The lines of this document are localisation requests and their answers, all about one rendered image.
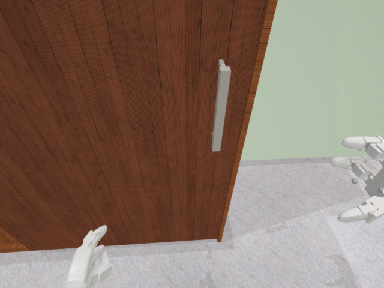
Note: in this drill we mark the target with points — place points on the handle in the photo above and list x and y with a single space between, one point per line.
220 105

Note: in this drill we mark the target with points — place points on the wardrobe door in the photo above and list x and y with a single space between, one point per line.
107 112
6 238

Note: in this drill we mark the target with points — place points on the robot left hand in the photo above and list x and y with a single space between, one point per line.
82 268

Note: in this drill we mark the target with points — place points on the robot right hand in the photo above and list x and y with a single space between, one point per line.
372 208

